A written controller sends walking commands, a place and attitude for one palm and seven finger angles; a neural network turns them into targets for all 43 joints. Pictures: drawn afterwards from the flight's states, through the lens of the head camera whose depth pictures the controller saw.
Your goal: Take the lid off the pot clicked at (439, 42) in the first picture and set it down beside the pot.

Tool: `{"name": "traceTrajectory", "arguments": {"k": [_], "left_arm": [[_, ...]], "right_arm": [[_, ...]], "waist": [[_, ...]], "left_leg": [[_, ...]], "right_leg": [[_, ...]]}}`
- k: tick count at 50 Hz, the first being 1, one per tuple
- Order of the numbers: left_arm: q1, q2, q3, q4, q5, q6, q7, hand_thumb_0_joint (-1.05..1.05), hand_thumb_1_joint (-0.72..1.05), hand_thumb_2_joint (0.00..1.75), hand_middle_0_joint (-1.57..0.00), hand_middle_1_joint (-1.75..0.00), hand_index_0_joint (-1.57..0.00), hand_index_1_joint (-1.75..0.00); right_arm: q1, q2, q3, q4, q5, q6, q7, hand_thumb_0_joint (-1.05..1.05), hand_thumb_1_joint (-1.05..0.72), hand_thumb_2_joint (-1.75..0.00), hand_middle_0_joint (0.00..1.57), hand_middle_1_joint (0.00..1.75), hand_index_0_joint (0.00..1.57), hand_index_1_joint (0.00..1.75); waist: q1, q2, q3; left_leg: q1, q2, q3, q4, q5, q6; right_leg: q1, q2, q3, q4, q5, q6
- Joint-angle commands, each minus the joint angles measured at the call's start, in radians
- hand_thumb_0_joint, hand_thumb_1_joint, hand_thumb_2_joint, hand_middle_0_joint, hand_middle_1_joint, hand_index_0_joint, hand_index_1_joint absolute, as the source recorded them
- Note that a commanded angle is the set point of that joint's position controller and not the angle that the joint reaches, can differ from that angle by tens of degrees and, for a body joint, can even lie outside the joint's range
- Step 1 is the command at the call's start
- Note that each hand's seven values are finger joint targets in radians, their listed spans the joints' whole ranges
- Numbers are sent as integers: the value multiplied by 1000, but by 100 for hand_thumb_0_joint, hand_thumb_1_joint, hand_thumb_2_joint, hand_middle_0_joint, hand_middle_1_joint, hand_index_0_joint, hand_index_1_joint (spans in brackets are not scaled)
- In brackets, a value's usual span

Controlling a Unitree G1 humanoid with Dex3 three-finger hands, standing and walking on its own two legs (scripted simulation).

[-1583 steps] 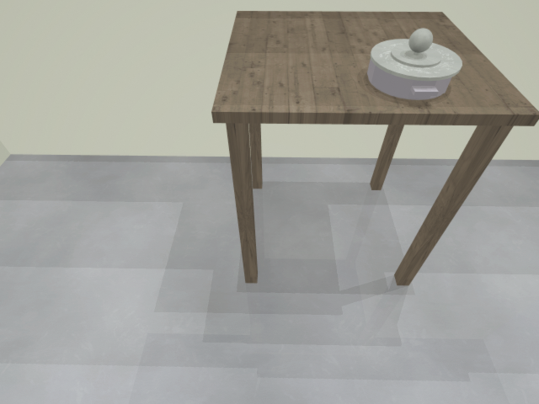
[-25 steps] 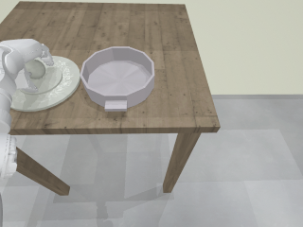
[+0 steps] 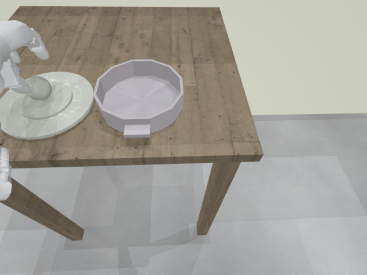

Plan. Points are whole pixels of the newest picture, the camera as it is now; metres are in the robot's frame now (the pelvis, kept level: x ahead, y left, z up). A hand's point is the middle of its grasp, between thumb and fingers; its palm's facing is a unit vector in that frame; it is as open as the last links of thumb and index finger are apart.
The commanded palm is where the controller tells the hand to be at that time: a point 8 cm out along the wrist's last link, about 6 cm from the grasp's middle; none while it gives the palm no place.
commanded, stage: raise the empty hand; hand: left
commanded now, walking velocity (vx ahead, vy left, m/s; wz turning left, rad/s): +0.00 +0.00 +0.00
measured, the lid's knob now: (38, 88) +0.49 +0.30 +0.13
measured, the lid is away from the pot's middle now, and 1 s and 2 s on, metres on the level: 0.22 0.22 0.22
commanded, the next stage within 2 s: draw the hand back to the body in 0.70 s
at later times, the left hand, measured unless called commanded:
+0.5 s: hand out of the picture +0.47 +0.31 +0.26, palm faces -0.21 -0.07 -0.98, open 11.0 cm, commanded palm +0.46 +0.30 +0.33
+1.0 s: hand out of the picture +0.46 +0.30 +0.27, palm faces -0.17 -0.03 -0.99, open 11.0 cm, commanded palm +0.43 +0.30 +0.33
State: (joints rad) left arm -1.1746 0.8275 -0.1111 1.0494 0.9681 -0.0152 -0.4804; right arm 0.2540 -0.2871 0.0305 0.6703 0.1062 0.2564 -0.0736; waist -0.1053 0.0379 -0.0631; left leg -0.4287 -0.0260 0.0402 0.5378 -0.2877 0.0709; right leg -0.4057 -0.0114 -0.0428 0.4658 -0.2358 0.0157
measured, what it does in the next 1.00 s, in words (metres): stands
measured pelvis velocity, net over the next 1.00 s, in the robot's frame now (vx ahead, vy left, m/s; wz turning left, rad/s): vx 0.00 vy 0.00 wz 0.01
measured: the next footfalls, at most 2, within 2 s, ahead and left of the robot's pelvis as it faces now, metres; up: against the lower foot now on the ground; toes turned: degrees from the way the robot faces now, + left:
none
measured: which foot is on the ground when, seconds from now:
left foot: down 0.00-1.00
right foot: down 0.00-1.00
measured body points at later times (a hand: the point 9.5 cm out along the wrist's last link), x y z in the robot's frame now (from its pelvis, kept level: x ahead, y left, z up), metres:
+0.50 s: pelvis +0.00 +0.00 +0.00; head +0.05 +0.00 +0.45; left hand +0.48 +0.31 +0.31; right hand +0.07 -0.27 -0.13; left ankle -0.02 +0.07 -0.73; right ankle -0.01 -0.14 -0.73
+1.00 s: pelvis +0.00 +0.00 +0.00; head +0.05 -0.01 +0.45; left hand +0.47 +0.30 +0.32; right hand +0.07 -0.27 -0.13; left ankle -0.02 +0.07 -0.73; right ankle -0.01 -0.14 -0.73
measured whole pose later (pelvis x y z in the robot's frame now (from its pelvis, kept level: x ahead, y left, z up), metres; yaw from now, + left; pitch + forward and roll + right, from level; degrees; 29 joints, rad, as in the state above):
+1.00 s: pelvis +0.00 +0.00 +0.00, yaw +0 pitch +9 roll -1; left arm -1.19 0.86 -0.11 0.88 0.97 0.10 -0.53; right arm 0.26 -0.30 0.03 0.66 0.10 0.24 -0.04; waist -0.09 0.05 -0.07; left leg -0.37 -0.04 0.03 0.49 -0.27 0.07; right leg -0.36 -0.02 -0.05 0.43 -0.23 0.01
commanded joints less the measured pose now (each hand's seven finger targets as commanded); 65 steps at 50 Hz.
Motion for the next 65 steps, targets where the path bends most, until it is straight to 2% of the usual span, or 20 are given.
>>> {"name": "traceTrajectory", "arguments": {"k": [1, 2, 4, 7, 8, 16, 17, 18, 25, 27, 30, 34, 37, 39, 44, 52, 55, 60, 64, 65], "left_arm": [[-549, 265, 44, -179, 6, 17, 27, 0, -17, 98, -54, -49, -54, -49], [-552, 220, 11, -204, -7, 16, 21, 0, -17, 98, -54, -49, -54, -49], [-567, 286, 68, -205, 9, 15, 24, 0, -17, 98, -54, -49, -54, -49], [-551, 234, 23, -190, -3, 26, 11, 0, -17, 98, -54, -49, -54, -49], [-622, 294, 67, -271, 8, 24, 14, 0, -17, 98, -54, -49, -54, -49], [-610, 257, 35, -216, 13, 61, 0, 0, -17, 98, -54, -49, -54, -49], [-600, 258, 34, -250, 8, 60, -1, 0, -17, 98, -54, -49, -54, -49], [-637, 302, 74, -308, 20, 61, 2, 0, -17, 98, -54, -49, -54, -49], [-623, 262, 20, -183, 24, 96, -12, 0, -17, 98, -54, -49, -54, -49], [-651, 284, 38, -239, 22, 95, -10, 0, -17, 98, -54, -49, -54, -49], [-691, 294, 36, -203, 43, 100, -10, 0, -17, 98, -54, -49, -54, -49], [-644, 215, -25, -136, 36, 112, -17, 0, -17, 98, -54, -49, -54, -49], [-699, 192, -50, -216, 31, 109, -16, 0, -17, 98, -54, -49, -54, -49], [-737, 274, 19, -257, 51, 106, -10, 0, -17, 98, -54, -49, -54, -49], [-539, 280, 51, -247, 30, 103, -15, 0, -17, 98, -54, -49, -54, -49], [-380, 327, 140, -491, -22, 131, -17, 0, -17, 98, -54, -49, -54, -49], [-315, 314, 137, -444, -27, 149, -23, 0, -17, 98, -54, -49, -54, -49], [-341, 339, 171, -647, -39, 158, -21, 0, -17, 98, -54, -49, -54, -49], [-251, 298, 153, -626, -55, 175, -24, 0, -17, 98, -54, -49, -54, -49], [-367, 36, 338, -725, -685, 36, 163, 0, -17, 98, -54, -49, -54, -49]], "right_arm": [[29, -165, -52, -77, -4, -25, -10, 0, -90, -90, 20, 30, 20, 30], [24, -167, -51, -83, 1, -29, -8, 0, -90, -90, 20, 30, 20, 30], [35, -168, -55, -76, -9, -31, -4, 0, -90, -90, 20, 30, 20, 30], [32, -169, -52, -77, 1, -34, -2, 0, -90, -90, 20, 30, 20, 30], [30, -168, -54, -73, -8, -32, 4, 0, -90, -90, 20, 30, 20, 30], [31, -164, -54, -74, -7, -29, 15, 0, -90, -90, 20, 30, 20, 30], [19, -169, -51, -88, -3, -34, 16, 0, -90, -90, 20, 30, 20, 30], [23, -164, -55, -87, -13, -35, 20, 0, -90, -90, 20, 30, 20, 30], [16, -164, -44, -82, -6, -31, 15, 0, -90, -90, 20, 30, 20, 30], [10, -167, -46, -92, -3, -40, 13, 0, -90, -90, 20, 30, 20, 30], [24, -161, -43, -72, -9, -44, 12, 0, -90, -90, 20, 30, 20, 30], [27, -163, -42, -66, -4, -46, 14, 0, -90, -90, 20, 30, 20, 30], [13, -165, -43, -75, -1, -52, 14, 0, -90, -90, 20, 30, 20, 30], [25, -162, -48, -66, -12, -56, 15, 0, -90, -90, 20, 30, 20, 30], [-4, -158, -42, -104, -7, -49, 23, 0, -90, -90, 20, 30, 20, 30], [-65, -160, -43, -166, -1, -53, 35, 0, -90, -90, 20, 30, 20, 30], [-77, -154, -34, -163, -1, -48, 33, 0, -90, -90, 20, 30, 20, 30], [-128, -147, -34, -187, -5, -54, 32, 0, -90, -90, 20, 30, 20, 30], [-148, -144, -26, -184, 2, -56, 30, 0, -90, -90, 20, 30, 20, 30], [31, -64, -39, -250, -15, -119, 20, 0, -90, -90, 20, 30, 20, 30]], "waist": [[-9, 52, -391], [-12, 109, -386], [-4, 87, -417], [-8, 102, -386], [0, 102, -458], [-6, 73, -395], [1, 134, -407], [9, 112, -483], [-5, 28, -357], [4, 83, -387], [-2, 62, -395], [-10, 31, -329], [-12, 97, -368], [-3, 99, -446], [30, 43, -409], [62, 99, -418], [62, 10, -343], [75, 55, -428], [72, 25, -341], [20, -19, -205]], "left_leg": [[260, 6, -57, -28, 452, 0], [296, 11, -64, -24, 518, -8], [310, 8, -71, -15, 519, -7], [303, 11, -68, -20, 548, -12], [335, 14, -80, -19, 568, -17], [317, 15, -80, -25, 568, -16], [344, 15, -87, -19, 639, -27], [372, 16, -94, -16, 657, -27], [270, 10, -67, -46, 487, -7], [309, 9, -77, -44, 548, -12], [308, 9, -79, -52, 501, -12], [273, 10, -71, -62, 452, -11], [315, 8, -75, -60, 504, -15], [359, 7, -85, -46, 555, -14], [295, 11, -70, -47, 580, -9], [347, 13, -86, -45, 678, -6], [284, 13, -70, -66, 552, -4], [337, 6, -79, -64, 566, 0], [308, 7, -76, -81, 491, -4], [410, 56, -53, -94, 348, -24]], "right_leg": [[110, 52, 1, -23, 265, -51], [83, 53, -7, -22, 275, -58], [86, 57, -2, -19, 265, -55], [79, 55, -11, -22, 278, -58], [102, 55, -1, -16, 281, -53], [84, 56, -10, -27, 264, -53], [76, 56, -13, -24, 282, -62], [108, 56, -2, -18, 290, -54], [115, 47, -8, -41, 252, -52], [118, 46, -9, -42, 272, -61], [118, 47, -7, -47, 235, -55], [98, 47, -14, -52, 223, -54], [95, 44, -13, -54, 243, -62], [113, 48, -3, -47, 257, -58], [168, 40, -2, -29, 300, -53], [198, 37, 2, -34, 328, -60], [208, 32, -1, -40, 288, -53], [246, 20, 15, -39, 308, -57], [216, 22, 0, -51, 264, -57], [105, 27, -26, -81, 165, -77]]}}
